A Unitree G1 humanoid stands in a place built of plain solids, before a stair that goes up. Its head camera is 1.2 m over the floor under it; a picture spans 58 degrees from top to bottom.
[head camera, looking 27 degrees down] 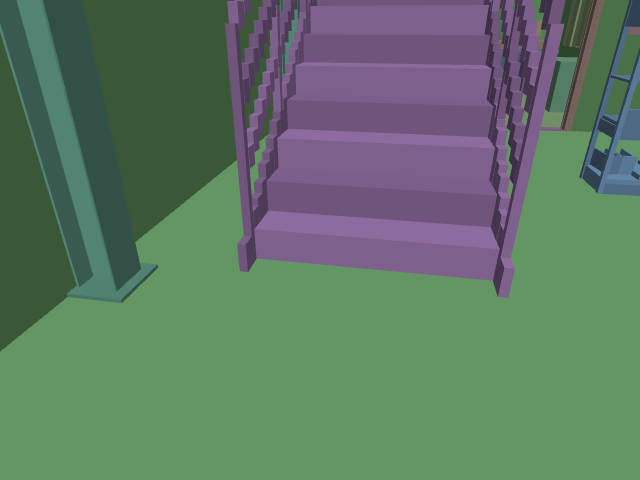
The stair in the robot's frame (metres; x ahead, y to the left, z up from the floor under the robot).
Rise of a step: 0.18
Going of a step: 0.26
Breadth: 1.36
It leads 11 degrees to the right of straight ahead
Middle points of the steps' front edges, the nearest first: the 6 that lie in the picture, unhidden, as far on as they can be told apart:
2.01 -0.27 0.19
2.26 -0.31 0.37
2.52 -0.36 0.55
2.78 -0.41 0.74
3.03 -0.46 0.92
3.29 -0.51 1.11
